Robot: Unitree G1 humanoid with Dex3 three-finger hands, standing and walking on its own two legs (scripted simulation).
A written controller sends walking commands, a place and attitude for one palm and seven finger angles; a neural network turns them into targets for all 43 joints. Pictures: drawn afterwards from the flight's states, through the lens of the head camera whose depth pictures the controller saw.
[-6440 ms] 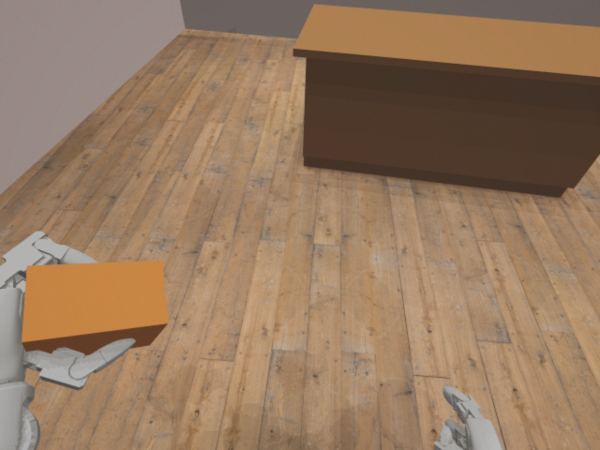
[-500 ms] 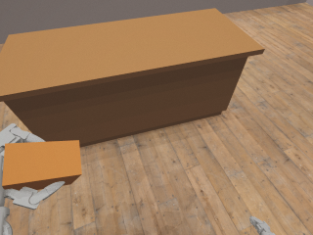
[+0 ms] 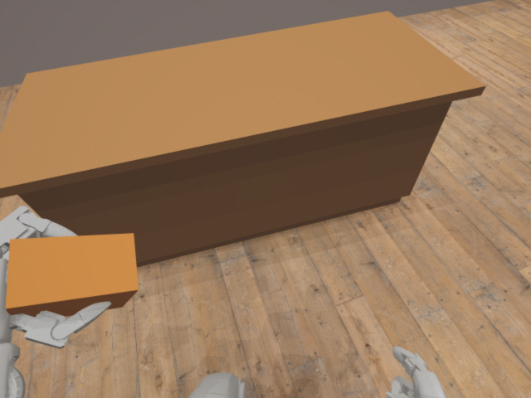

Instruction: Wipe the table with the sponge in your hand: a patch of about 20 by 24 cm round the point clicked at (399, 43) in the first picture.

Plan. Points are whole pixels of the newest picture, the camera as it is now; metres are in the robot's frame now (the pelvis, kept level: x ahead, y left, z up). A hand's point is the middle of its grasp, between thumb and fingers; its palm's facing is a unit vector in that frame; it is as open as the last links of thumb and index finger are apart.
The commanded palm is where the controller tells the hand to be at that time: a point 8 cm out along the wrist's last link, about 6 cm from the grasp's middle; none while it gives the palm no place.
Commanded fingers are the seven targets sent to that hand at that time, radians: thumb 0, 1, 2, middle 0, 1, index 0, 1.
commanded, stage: take the last steps up to it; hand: left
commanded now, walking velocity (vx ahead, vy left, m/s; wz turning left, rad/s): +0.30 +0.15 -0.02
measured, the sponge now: (92, 276) +0.22 +0.21 +0.14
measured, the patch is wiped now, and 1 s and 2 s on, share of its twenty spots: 0.00 0.00 0.00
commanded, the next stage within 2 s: come to a stop and stand still in 1.70 s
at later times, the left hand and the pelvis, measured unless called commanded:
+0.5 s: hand (48, 176) +0.33 +0.30 +0.19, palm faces +0.34 -0.83 -0.43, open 10.2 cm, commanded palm +0.28 +0.35 +0.18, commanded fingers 0.00 0.10 1.30 -1.20 -1.60 -1.20 -1.60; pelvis +0.11 +0.08 +0.00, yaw -3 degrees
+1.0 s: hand (87, 129) +0.43 +0.29 +0.19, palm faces +0.30 -0.79 -0.53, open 10.2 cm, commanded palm +0.37 +0.35 +0.18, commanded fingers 0.00 0.10 1.30 -1.20 -1.60 -1.20 -1.60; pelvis +0.20 +0.08 +0.01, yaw -3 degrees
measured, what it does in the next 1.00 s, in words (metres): walks ahead: left foot, then right foot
